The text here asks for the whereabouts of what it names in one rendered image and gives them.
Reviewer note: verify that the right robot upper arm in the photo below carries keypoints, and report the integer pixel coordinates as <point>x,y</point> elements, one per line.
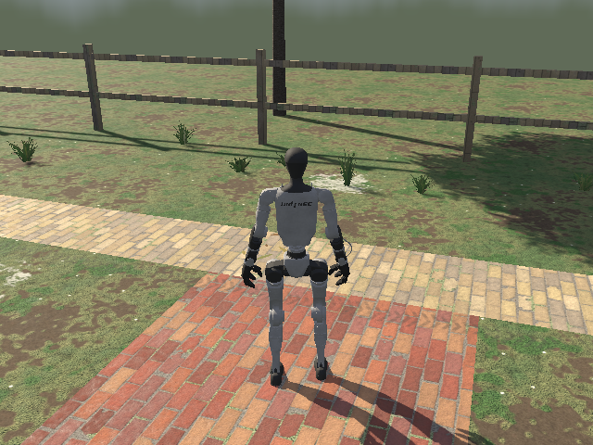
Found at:
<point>325,196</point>

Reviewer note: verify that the robot left forearm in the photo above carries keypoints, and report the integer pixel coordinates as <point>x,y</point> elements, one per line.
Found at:
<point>252,249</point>

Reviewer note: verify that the left robot upper arm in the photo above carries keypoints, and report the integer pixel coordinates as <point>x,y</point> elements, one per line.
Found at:
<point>267,196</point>

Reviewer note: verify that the humanoid robot head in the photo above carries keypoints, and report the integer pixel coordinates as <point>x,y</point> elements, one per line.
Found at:
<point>296,160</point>

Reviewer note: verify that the robot right shin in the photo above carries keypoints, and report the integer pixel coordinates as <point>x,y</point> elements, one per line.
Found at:
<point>320,337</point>

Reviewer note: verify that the robot right forearm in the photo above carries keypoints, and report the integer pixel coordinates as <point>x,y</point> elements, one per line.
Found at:
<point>339,249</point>

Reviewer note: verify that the robot left hand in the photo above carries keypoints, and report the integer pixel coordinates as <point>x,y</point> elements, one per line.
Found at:
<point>246,274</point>

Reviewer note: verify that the robot right hand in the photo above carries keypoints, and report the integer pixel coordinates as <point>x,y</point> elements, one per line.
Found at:
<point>344,270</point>

